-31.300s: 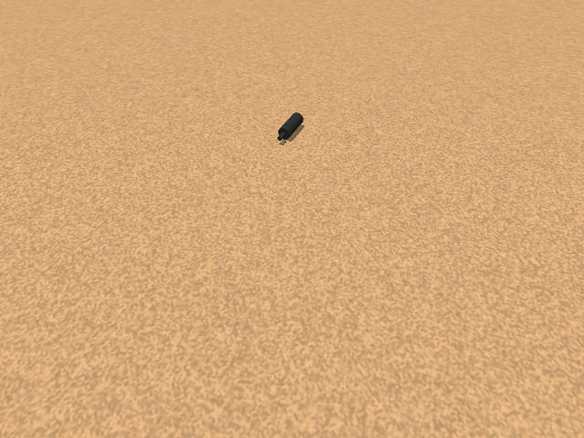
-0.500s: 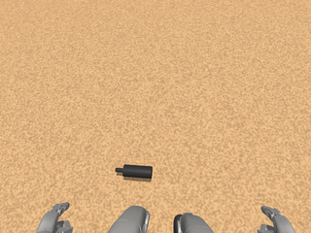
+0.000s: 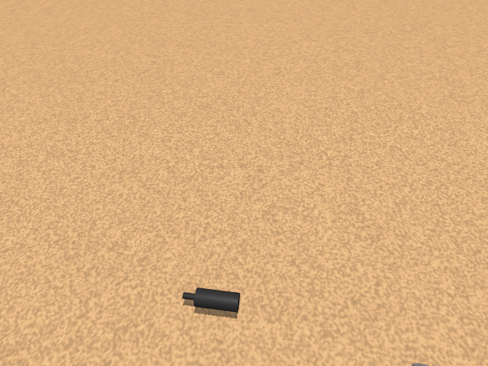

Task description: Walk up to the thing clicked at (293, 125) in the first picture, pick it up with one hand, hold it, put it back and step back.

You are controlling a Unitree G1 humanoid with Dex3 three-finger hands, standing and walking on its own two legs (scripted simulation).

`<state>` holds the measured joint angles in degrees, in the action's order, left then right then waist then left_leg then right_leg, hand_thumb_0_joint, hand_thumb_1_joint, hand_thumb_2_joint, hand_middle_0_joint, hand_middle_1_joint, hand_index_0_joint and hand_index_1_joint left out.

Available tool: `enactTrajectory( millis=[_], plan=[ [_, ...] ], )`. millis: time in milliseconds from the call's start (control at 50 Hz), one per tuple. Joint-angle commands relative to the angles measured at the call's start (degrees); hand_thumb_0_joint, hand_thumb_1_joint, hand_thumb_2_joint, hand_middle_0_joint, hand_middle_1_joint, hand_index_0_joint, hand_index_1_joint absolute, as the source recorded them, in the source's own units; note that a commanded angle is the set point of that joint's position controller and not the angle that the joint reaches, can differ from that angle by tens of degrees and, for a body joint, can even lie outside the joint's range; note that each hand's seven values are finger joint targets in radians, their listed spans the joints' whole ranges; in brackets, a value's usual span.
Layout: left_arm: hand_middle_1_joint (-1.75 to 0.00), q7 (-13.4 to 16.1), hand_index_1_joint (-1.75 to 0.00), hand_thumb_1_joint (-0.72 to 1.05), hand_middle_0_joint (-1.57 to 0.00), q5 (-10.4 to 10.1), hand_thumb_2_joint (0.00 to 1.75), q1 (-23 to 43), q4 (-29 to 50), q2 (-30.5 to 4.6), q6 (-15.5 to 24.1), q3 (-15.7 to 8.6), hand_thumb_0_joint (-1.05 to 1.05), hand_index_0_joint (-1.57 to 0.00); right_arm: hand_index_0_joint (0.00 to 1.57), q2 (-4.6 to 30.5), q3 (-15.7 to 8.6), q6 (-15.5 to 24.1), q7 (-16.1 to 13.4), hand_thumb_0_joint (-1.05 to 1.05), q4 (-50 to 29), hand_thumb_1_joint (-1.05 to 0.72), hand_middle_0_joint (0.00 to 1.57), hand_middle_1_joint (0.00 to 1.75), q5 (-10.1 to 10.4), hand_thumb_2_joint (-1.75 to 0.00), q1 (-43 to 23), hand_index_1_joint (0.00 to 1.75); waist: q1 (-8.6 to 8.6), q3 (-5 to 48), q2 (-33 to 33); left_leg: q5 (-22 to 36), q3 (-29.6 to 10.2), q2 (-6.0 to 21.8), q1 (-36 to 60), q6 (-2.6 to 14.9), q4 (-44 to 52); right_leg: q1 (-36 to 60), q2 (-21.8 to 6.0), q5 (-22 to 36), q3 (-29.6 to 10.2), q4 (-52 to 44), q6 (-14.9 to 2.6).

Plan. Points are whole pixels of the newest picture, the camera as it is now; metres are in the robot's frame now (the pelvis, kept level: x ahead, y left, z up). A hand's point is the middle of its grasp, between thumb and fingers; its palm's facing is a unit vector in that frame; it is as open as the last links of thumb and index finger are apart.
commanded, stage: walk up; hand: left
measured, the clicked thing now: (210, 298) +0.48 +0.17 -0.73
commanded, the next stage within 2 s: none
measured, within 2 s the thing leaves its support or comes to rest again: neither
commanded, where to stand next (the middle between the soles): +0.08 -0.02 m, yaw -5 degrees
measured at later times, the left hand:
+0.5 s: hand out of the picture +0.13 +0.29 -0.14, palm faces -0.09 -0.91 -0.40, open 7.4 cm
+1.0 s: hand out of the picture +0.09 +0.35 -0.17, palm faces -0.15 -0.89 -0.43, open 7.4 cm
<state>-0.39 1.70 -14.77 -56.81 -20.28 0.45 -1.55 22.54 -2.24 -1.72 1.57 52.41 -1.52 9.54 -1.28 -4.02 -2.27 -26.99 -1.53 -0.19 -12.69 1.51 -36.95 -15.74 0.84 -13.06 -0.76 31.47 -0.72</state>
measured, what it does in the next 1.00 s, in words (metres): steps on the spot: left foot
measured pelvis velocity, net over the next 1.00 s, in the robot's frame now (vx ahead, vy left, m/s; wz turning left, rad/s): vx -0.05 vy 0.08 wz -0.08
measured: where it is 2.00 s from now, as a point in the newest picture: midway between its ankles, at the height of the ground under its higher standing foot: outside the picture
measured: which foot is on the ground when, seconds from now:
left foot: down 0.00-0.70, up 0.72-0.90, down 0.92-1.00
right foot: down 0.00-0.92, up 0.94-1.00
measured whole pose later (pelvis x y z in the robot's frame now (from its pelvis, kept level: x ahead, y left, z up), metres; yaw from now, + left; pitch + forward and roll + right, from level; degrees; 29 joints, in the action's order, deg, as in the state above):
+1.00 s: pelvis -0.05 +0.08 -0.02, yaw -5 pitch -4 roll +2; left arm 0.1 4.6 -5.8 -47.6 -26.0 -6.6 -3.7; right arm 19.9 -4.5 -0.1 -2.0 53.0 -1.0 11.9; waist -0.8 -11.7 5.7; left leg -23.9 -0.4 -2.0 -15.3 -0.4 -43.0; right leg -31.0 3.6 -29.6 -14.8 60.5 -1.3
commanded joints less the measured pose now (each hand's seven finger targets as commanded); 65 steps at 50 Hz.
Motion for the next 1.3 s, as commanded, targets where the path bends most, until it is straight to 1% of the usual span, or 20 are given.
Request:
enactTrajectory(
  millis=[0, 100, 300, 420, 580, 620, 640, 680, 780, 840, 880, 900, 920, 940, 960, 1020, 1080, 1180, 1240, 1280],
  plan=[
    [-0.30, 1.4, -0.30, 0.90, -0.20, -0.1, 0.90, 6.2, 5.4, -15.1, 3.1, -3.3, 0.00, -0.20, 0.20, 9.6, -2.9, 1.5, -0.1, 0.00, -2.4, -0.90, 0.20, 0.30, -0.2, -0.90, 3.0, 0.30, 2.95, 2.1, 8.6, 5.2, -2.4, 2.2, 3.5, 1.69, 7.4, -5.6, -12.3, -16.2, -16.3, -14.6, -5.38],
    [-0.30, 0.5, -0.30, 0.90, -0.20, -0.9, 0.90, 4.3, 3.8, -12.3, 2.5, -2.3, 0.00, -0.20, 0.20, 12.9, -3.4, 2.2, -0.1, 0.00, -3.5, -0.90, 0.20, 0.30, -0.3, -0.90, -2.3, 0.30, 0.80, 1.5, 4.4, -11.7, -11.8, 9.2, -1.5, 4.75, 21.0, -2.6, -2.3, -11.2, -5.6, -5.9, -0.26],
    [-0.30, 2.3, -0.30, 0.90, -0.20, -1.7, 0.90, 4.5, 2.6, -14.3, 3.3, -1.5, 0.00, -0.20, 0.20, 11.7, -3.4, 2.4, -1.1, 0.00, -1.3, -0.90, 0.20, 0.30, 0.4, -0.90, -1.5, 0.30, 1.27, 4.7, 0.3, 26.8, -3.0, 6.6, 5.3, 1.77, 13.8, 3.9, -5.8, 18.2, -6.7, -2.8, -2.43],
    [-0.30, 2.8, -0.30, 0.90, -0.20, -1.7, 0.90, 5.7, 2.5, -13.4, 2.3, -0.9, 0.00, -0.20, 0.20, 11.5, -4.2, 1.9, -1.3, 0.00, -0.9, -0.90, 0.20, 0.30, 0.7, -0.90, -2.2, 0.30, 1.67, 5.5, -0.6, 32.2, -2.1, 8.0, 9.2, 2.14, 13.6, 2.1, -4.1, 16.5, -4.2, -1.0, -1.99],
    [-0.30, 3.1, -0.30, 0.90, -0.20, -1.2, 0.90, 7.5, 2.5, -14.7, 2.5, -1.0, 0.00, -0.20, 0.20, 11.0, -4.4, 1.2, -0.9, 0.00, -1.1, -0.90, 0.20, 0.30, 0.4, -0.90, -3.9, 0.30, 2.16, 6.0, 1.8, 22.6, -0.4, 6.1, 5.5, 1.92, 11.8, 4.6, -6.3, 20.2, -7.9, -0.7, -3.58],
    [-0.30, 5.3, -0.30, 0.90, -0.20, -3.0, 0.90, 3.9, 2.3, -18.7, 1.8, -3.1, 0.00, -0.20, 0.20, 11.6, -5.0, -1.2, -0.8, 0.00, -3.4, -0.90, 0.20, 0.30, 0.9, -0.90, -7.4, 0.30, -0.48, 3.5, 2.1, 43.2, 0.8, 5.9, -1.1, 2.57, -0.3, 7.9, -9.6, 41.6, -10.6, 5.3, -5.40],
    [-0.30, 5.7, -0.30, 0.90, -0.20, -3.0, 0.90, 1.2, 2.1, -19.7, 1.7, -3.4, 0.00, -0.20, 0.20, 11.1, -5.2, -1.5, -0.7, 0.00, -4.2, -0.90, 0.20, 0.30, 1.1, -0.90, -8.4, 0.30, -1.84, 5.4, 4.0, 36.8, 2.4, 3.2, -2.4, 1.51, -7.0, 9.8, -12.9, 48.4, -14.0, 3.4, -8.37],
    [-0.30, 6.4, -0.30, 0.90, -0.20, -2.3, 0.90, 0.3, 3.7, -21.6, 1.7, -3.7, 0.00, -0.20, 0.20, 9.0, -5.0, -2.7, -0.5, 0.00, -6.7, -0.90, 0.20, 0.30, 0.4, -0.90, -9.1, 0.30, -2.68, 6.0, 11.9, -6.5, -1.7, -3.0, -10.7, -0.11, -22.3, 11.1, -23.7, 58.4, -29.7, -5.0, -16.81],
    [-0.30, 5.7, -0.30, 0.90, -0.20, 0.7, 0.90, 14.7, 10.5, -18.7, 0.7, -3.6, 0.00, -0.20, 0.20, 9.5, -6.0, -3.4, 0.0, 0.00, -4.7, -0.90, 0.20, 0.30, 1.6, -0.90, 1.8, 0.30, 4.49, 10.7, 11.6, -1.6, -4.0, -1.0, -2.3, -1.08, -28.7, -2.9, -14.8, 29.0, -14.2, -3.5, -12.46],
    [-0.30, 3.0, -0.30, 0.90, -0.20, 3.0, 0.90, 15.2, 13.4, -15.6, -1.6, -3.3, 0.00, -0.20, 0.20, 10.3, -5.9, 0.0, -1.3, 0.00, -2.4, -0.90, 0.20, 0.30, 2.2, -0.90, 5.7, 0.30, 3.57, 12.9, 15.2, 3.9, 1.6, -1.0, 0.5, -1.35, 0.7, 1.5, -7.0, 9.6, -9.5, 4.5, -9.11],
    [-0.30, 1.3, -0.30, 0.90, -0.20, 2.8, 0.90, 13.9, 15.5, -13.6, -4.3, -3.6, 0.00, -0.20, 0.20, 13.0, -7.7, 2.1, -3.7, 0.00, 0.8, -0.90, 0.20, 0.30, 0.6, -0.90, 15.6, 0.30, 7.40, 10.2, 7.3, 20.7, -1.5, 1.0, 14.1, -3.40, 18.1, -10.6, 2.6, -4.8, -10.0, 21.6, -5.31],
    [-0.30, 1.0, -0.30, 0.90, -0.20, 2.7, 0.90, 11.6, 16.7, -11.3, -5.1, -3.4, 0.00, -0.20, 0.20, 18.0, -8.7, 2.7, -5.1, 0.00, 0.4, -0.90, 0.20, 0.30, -0.6, -0.90, 15.3, 0.30, 5.28, 6.8, 0.6, 20.3, -17.1, 10.2, 17.0, -1.99, 16.7, -23.3, 6.6, -22.4, -13.9, 28.2, -3.97],
    [-0.30, 0.5, -0.30, 0.90, -0.20, 2.9, 0.90, 6.6, 16.5, -12.9, -5.8, -4.1, 0.00, -0.20, 0.20, 23.5, -9.8, 3.2, -6.6, 0.00, -2.3, -0.90, 0.20, 0.30, -1.3, -0.90, 11.1, 0.30, 1.31, 5.8, 1.8, 24.2, -32.9, 25.1, 11.7, 3.21, 14.4, -28.2, 4.8, -23.6, -16.6, 35.5, -1.70],
    [-0.30, 0.5, -0.30, 0.90, -0.20, 3.1, 0.90, 9.6, 16.3, -17.7, -6.6, -5.9, 0.00, -0.20, 0.20, 27.4, -10.4, 3.6, -7.4, 0.00, -4.3, -0.90, 0.20, 0.30, 0.5, -0.90, 6.8, 0.30, 3.51, 1.8, -1.1, 19.5, -42.2, 34.1, -1.0, 14.42, 20.4, -24.5, 1.4, -23.3, -18.4, 39.7, -0.62],
    [-0.30, -0.3, -0.30, 0.90, -0.20, 3.6, 0.90, 12.5, 16.2, -21.0, -6.9, -6.9, 0.00, -0.20, 0.20, 27.8, -10.9, 4.2, -8.5, 0.00, -5.0, -0.90, 0.20, 0.30, 0.2, -0.90, 1.4, 0.30, 2.55, -1.6, -0.2, 13.7, -43.5, 35.1, -4.9, 18.09, 22.8, -23.8, -0.4, -20.9, -19.9, 45.8, 0.57],
    [-0.30, -2.3, -0.30, 0.90, -0.20, 1.8, 0.90, 3.0, 13.0, -19.0, -6.5, -8.0, 0.00, -0.20, 0.20, 20.0, -8.7, 5.8, -8.6, 0.00, -4.4, -0.90, 0.20, 0.30, -0.6, -0.90, 2.9, 0.30, -2.51, -1.5, 0.9, 20.2, -14.3, 17.0, 1.9, 8.35, 12.4, -23.7, 1.9, -8.5, -18.6, 45.5, 0.22],
    [-0.30, -4.1, -0.30, 0.90, -0.20, 1.3, 0.90, 5.2, 13.8, -16.8, -5.4, -7.9, 0.00, -0.20, 0.20, 17.6, -8.0, 7.2, -6.9, 0.00, -2.0, -0.90, 0.20, 0.30, 0.1, -0.90, 9.8, 0.30, 1.51, 1.6, -6.0, 5.8, -13.9, 12.8, 8.4, 5.55, 16.5, -22.1, 1.6, -3.4, -14.1, 36.7, 0.97],
    [-0.30, -5.0, -0.30, 0.90, -0.20, 0.1, 0.90, 6.6, 13.2, -17.3, -2.3, -6.9, 0.00, -0.20, 0.20, 19.0, -7.5, 7.0, -3.2, 0.00, -5.5, -0.90, 0.20, 0.30, -0.7, -0.90, 8.4, 0.30, 3.56, -2.2, -16.0, -12.0, -11.8, 14.2, 3.6, 9.40, 22.3, -16.2, -1.8, -11.3, -2.9, 19.7, 2.13],
    [-0.30, -4.9, -0.30, 0.90, -0.20, -0.3, 0.90, 2.6, 11.3, -17.0, -0.6, -7.1, 0.00, -0.20, 0.20, 19.0, -6.7, 5.7, -1.7, 0.00, -6.8, -0.90, 0.20, 0.30, -1.5, -0.90, 5.9, 0.30, 1.74, -4.4, -17.0, -10.8, -6.9, 12.3, -7.1, 8.98, 19.6, -1.9, -2.6, -17.6, 1.3, 7.5, 0.19],
    [-0.30, -4.0, -0.30, 0.90, -0.20, -0.3, 0.90, -8.9, 6.7, -16.0, 0.4, -7.7, 0.00, -0.20, 0.20, 17.4, -6.0, 4.6, -1.7, 0.00, -7.2, -0.90, 0.20, 0.30, -1.6, -0.90, 5.5, 0.30, -3.64, -1.1, -10.5, -5.1, -3.1, 9.4, -11.7, 7.78, 4.5, 12.4, -1.1, -11.0, 4.3, -3.0, -0.82]
  ],
)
